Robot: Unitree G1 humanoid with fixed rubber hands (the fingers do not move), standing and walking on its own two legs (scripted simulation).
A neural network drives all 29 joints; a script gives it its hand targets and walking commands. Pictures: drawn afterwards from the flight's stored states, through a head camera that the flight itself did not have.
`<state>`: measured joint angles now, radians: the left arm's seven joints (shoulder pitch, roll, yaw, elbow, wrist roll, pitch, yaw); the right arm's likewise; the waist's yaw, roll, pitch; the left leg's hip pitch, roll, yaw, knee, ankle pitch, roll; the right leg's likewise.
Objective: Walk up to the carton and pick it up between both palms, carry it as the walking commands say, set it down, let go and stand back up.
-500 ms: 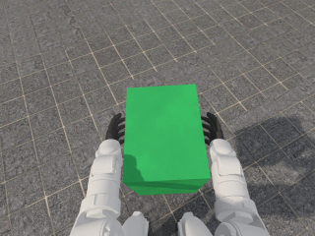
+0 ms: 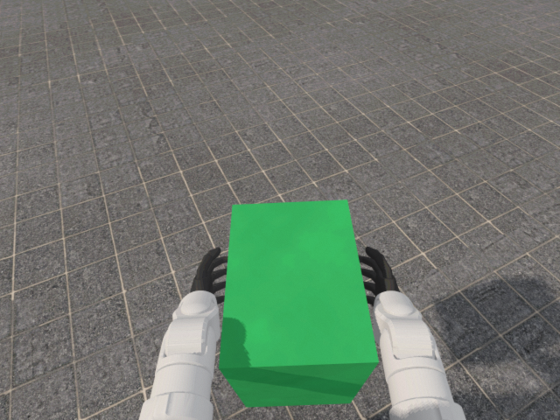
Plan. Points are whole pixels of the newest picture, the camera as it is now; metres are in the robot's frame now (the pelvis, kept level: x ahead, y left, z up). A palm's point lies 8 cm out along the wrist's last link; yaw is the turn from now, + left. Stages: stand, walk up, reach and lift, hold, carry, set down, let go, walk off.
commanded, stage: reach and lift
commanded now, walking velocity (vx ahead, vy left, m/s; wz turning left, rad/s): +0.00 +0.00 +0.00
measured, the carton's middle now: (294, 309) +0.32 +0.00 -0.06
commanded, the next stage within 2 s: hold in 1.50 s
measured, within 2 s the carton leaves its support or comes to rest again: neither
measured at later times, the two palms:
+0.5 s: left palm (192, 301) +0.28 +0.14 +0.05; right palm (398, 296) +0.28 -0.13 +0.06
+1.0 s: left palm (194, 303) +0.28 +0.14 +0.05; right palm (397, 297) +0.28 -0.13 +0.05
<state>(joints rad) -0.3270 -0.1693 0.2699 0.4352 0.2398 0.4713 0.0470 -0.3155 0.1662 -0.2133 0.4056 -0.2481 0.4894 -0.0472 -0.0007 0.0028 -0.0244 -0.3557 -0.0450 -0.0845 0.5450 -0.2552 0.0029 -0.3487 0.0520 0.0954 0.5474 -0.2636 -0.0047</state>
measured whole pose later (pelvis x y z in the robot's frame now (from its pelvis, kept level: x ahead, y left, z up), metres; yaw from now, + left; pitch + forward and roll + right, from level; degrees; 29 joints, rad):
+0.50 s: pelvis -0.02 -0.01 +0.00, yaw +1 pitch -9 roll +0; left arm -0.39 -0.16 0.30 0.41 0.25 0.70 0.04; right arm -0.41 0.20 -0.29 0.40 -0.27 0.71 -0.04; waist 0.00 -0.01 0.02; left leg -0.13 -0.04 -0.10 0.54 -0.25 0.00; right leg -0.12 0.06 0.08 0.54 -0.26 -0.02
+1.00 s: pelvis -0.02 +0.00 +0.00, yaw +0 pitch -9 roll +0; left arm -0.34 -0.17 0.27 0.35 0.24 0.71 0.05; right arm -0.36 0.18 -0.24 0.35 -0.25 0.72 -0.04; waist 0.00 0.00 0.06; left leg -0.10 -0.04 -0.09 0.51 -0.25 0.00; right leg -0.08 0.05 0.09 0.51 -0.26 -0.01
